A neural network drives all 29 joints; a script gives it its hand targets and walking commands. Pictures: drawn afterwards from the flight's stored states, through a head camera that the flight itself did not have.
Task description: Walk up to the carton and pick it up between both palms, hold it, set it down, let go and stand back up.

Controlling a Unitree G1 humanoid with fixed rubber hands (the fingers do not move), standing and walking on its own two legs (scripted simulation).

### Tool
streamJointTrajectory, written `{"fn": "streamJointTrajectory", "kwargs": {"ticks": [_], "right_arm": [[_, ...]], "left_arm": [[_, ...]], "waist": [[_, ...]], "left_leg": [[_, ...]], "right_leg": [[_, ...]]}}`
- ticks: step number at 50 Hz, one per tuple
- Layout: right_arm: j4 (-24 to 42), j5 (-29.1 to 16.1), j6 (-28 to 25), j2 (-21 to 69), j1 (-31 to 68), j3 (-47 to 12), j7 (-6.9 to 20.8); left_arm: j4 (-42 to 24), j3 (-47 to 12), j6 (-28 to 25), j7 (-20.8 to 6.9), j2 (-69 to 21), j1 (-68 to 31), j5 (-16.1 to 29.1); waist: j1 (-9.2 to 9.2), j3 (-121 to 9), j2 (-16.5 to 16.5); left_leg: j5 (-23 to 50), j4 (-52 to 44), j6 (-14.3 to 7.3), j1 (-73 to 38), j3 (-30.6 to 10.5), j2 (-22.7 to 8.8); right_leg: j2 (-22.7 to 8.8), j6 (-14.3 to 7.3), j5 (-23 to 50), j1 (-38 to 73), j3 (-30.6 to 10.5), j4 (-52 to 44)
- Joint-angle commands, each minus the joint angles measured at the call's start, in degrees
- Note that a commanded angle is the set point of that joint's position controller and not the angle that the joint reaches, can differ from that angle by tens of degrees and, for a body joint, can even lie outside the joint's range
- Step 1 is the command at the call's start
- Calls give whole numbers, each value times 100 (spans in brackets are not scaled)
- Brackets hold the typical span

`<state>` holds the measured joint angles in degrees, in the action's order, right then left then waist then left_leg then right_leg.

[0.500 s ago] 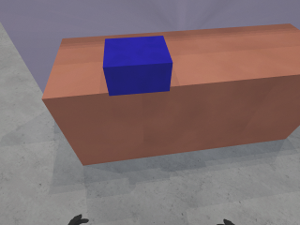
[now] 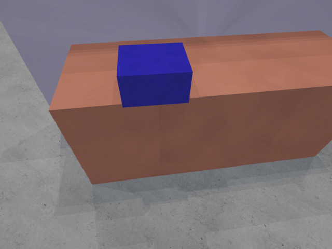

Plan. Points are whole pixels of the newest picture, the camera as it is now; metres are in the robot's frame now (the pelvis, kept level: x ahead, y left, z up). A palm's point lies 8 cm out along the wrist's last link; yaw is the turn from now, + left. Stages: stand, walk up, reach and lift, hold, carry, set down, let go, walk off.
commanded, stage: walk up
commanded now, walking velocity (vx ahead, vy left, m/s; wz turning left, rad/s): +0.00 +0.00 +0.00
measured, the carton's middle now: (153, 73) +0.78 +0.05 -0.02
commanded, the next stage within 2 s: none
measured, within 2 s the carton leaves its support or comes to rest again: neither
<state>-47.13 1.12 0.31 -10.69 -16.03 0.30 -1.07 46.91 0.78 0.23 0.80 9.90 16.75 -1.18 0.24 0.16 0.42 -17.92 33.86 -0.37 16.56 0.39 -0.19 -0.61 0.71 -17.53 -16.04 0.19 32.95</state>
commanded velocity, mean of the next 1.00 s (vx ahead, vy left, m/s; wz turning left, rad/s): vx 0.00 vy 0.00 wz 0.00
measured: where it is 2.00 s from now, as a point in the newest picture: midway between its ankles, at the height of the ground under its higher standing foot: (165, 238)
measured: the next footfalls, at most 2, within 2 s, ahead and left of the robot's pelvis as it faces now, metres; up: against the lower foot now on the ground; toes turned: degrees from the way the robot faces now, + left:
left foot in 0.70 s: +0.33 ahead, +0.15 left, +0.00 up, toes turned +9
right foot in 1.12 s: +0.38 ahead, -0.11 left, +0.00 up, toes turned +9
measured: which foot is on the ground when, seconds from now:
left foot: down 0.00-0.38, up 0.40-0.68, down 0.70-1.00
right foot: down 0.00-0.70, up 0.72-1.00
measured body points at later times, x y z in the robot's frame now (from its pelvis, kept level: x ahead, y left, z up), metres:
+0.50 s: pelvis +0.07 -0.01 -0.01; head +0.07 -0.02 +0.44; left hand +0.04 +0.24 -0.14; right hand +0.11 -0.28 -0.14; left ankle +0.05 +0.10 -0.68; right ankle +0.00 -0.13 -0.73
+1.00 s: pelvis +0.23 +0.01 +0.00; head +0.22 +0.01 +0.45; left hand +0.29 +0.29 -0.11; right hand +0.25 -0.26 -0.13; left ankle +0.29 +0.14 -0.73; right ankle +0.32 -0.13 -0.67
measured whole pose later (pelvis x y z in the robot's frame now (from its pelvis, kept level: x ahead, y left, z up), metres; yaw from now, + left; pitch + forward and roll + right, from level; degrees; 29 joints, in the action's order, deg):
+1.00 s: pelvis +0.23 +0.01 +0.00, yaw +5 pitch -6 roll -1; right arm -48.6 1.2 -1.6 -15.8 -24.4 1.3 -1.0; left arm 41.7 1.4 -0.9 -1.7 16.6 20.6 -2.5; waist 3.0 4.2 0.5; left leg -12.6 31.5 -2.6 14.4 2.5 -2.4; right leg -4.0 -0.2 -24.0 -28.3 1.8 57.2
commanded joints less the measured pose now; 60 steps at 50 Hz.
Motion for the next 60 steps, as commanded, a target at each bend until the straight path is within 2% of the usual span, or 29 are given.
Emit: {"fn": "streamJointTrajectory", "kwargs": {"ticks": [1,7,8,10,14,17,18,19,20,21,23,24,26,30,32,34,35,36,37,38,41,45,50,54,56,57,58,59,60], "right_arm": [[127,-20,-86,-589,-201,156,-18],[-114,-27,-104,-481,-179,158,-48],[-47,163,-191,-781,-842,219,67],[-7,111,-193,-923,-814,299,117],[-63,83,-213,-1211,-883,396,104],[4,119,-202,-1075,-543,353,116],[121,108,-182,-937,-258,266,140],[293,102,-177,-658,-22,158,172],[403,178,-179,-601,105,109,188],[434,212,-195,-687,-10,147,192],[504,230,-287,-748,63,192,217],[556,264,-337,-706,157,164,236],[650,244,-370,-509,187,113,289],[797,149,-424,-290,133,37,323],[532,187,-447,-382,-667,132,281],[238,280,-416,-810,-1740,348,159],[167,307,-385,-1025,-2214,469,86],[356,292,-368,-1364,-2294,513,1],[631,97,-279,-1616,-1818,496,-81],[731,-91,-170,-1822,-1132,541,-171],[606,-151,-187,-1385,-712,366,-148],[326,24,-334,-1264,-450,291,3],[280,14,-227,-1110,-46,196,14],[218,61,16,-1252,-38,128,95],[31,79,153,-901,-516,-23,148],[30,77,185,-659,-876,-122,170],[-13,125,206,-616,-1171,-137,162],[1,83,211,-859,-1096,-45,103],[-39,122,203,-954,-893,-11,79]], "left_arm": [[-209,153,-81,24,506,43,-20],[131,175,-62,65,514,296,-16],[62,194,-188,-22,842,831,-281],[21,255,-209,-78,872,695,-314],[-263,134,-383,-160,602,385,-314],[-221,153,-482,-144,671,807,-255],[-146,175,-487,-122,764,1190,-216],[-84,273,-470,-91,1079,1597,-176],[95,364,-437,-19,1440,1923,-132],[175,376,-415,55,1451,1911,-136],[277,295,-450,74,1369,1875,-185],[279,239,-484,56,1252,1886,-184],[339,192,-520,26,1085,1806,-185],[228,122,-449,-14,1185,1097,-197],[228,95,-424,-30,1277,1066,-218],[231,69,-388,-47,1246,1454,-220],[194,42,-307,-65,1094,1774,-187],[26,-33,-186,-65,878,2159,-101],[-84,-29,-34,-66,945,2361,-70],[-228,11,42,-108,1152,2097,-45],[-462,124,-47,-178,1245,1138,-189],[-388,114,-125,-281,834,1666,-163],[-561,46,-100,-218,667,1163,-82],[-474,88,-124,-77,777,1471,-51],[-429,102,-175,34,1009,1555,-59],[-556,186,-184,76,1409,1364,-58],[-586,191,-185,129,1622,1217,83],[-568,240,-151,181,1848,846,165],[-601,223,-161,181,1765,671,198]], "waist": [[9,50,168],[-59,160,-117],[-22,-380,-32],[-4,395,195],[124,770,480],[-119,629,396],[-358,571,225],[-544,714,-622],[-669,1171,-1102],[-590,1564,-617],[-537,1895,-484],[-540,1771,-562],[-420,1390,-702],[-1,922,-1015],[402,497,-624],[675,-455,31],[789,-902,468],[685,-1133,1232],[482,-978,773],[344,-482,884],[312,797,520],[-128,805,562],[-242,880,719],[-394,680,657],[-341,829,-209],[-127,909,-1071],[29,1156,-1045],[95,1389,-1014],[46,1415,-1034]], "left_leg": [[595,-843,-182,106,-492,-394],[692,-904,-172,16,-498,-333],[-1953,-727,-359,-24,-932,-318],[-3233,-1134,-411,610,-1424,-457],[-2507,-1552,-826,-186,-2400,-1002],[-1856,-1033,-697,436,-1811,-750],[-1937,-430,-450,1341,-1344,-400],[-1715,907,-120,2536,-500,274],[-1650,2069,7,3209,-16,260],[-1593,2590,60,3425,-278,-152],[-1444,2627,65,3684,-389,-327],[-1197,2481,50,3511,-349,-335],[-682,2118,45,2957,-41,-226],[1030,448,-91,619,656,130],[2286,-33,-196,-1050,739,295],[2221,74,-257,-2702,542,480],[1427,81,-388,-3340,-160,-36],[-124,-543,-652,-3346,-2483,-1480],[-2114,-1539,-1003,-2560,-4144,-2333],[-3490,-2175,-1400,-1921,-4743,-2592],[-3545,-2521,-1187,204,-3553,-1854],[-2058,-2236,-1067,953,-1806,-1334],[-1268,-1967,-877,1638,-703,-903],[-2113,-1119,-643,2307,-543,-786],[-2204,27,-339,2146,-340,-384],[-1770,1123,-70,1743,-8,-74],[-1762,1884,75,1496,-350,-32],[-1719,2064,117,1453,-431,-125],[-1515,2222,135,1478,-402,-227]], "right_leg": [[-224,-235,632,89,-252,-568],[-253,-194,698,173,-255,-747],[-228,-410,-1915,514,-348,-463],[-205,-507,-2903,-95,-484,-363],[46,-235,-924,-898,340,340],[-11,-316,-659,203,116,-131],[-218,-471,-959,1101,-389,-532],[-967,-804,-2121,1861,-1815,-1461],[-2028,-1117,-2763,1813,-3027,-2250],[-2589,-1445,-2449,1502,-3368,-2393],[-2448,-1588,48,1792,-2790,-2029],[-2081,-1404,1419,1884,-2143,-1796],[-1525,-1187,2492,1881,-1094,-1557],[-741,-873,2300,610,253,-1094],[-687,-667,1632,-166,353,-297],[-312,-375,1107,-463,660,1208],[-100,-276,-269,-842,716,2409],[129,-157,-2048,-1306,328,3534],[-4,-161,-2082,-1310,-243,4116],[-248,-63,-1896,-1831,-223,4572],[-402,-137,-1739,-1583,-225,4003],[-379,-137,-1117,-813,-45,3035],[-346,-32,251,-101,182,1746],[-63,44,465,1139,433,766],[-324,167,-260,853,-209,-112],[-1297,47,-1686,2,-1726,-1155],[-1869,-10,-2271,-625,-2940,-1999],[-2050,-352,-2390,-1098,-3173,-2382],[-1961,-378,-2354,-995,-3120,-2427]]}}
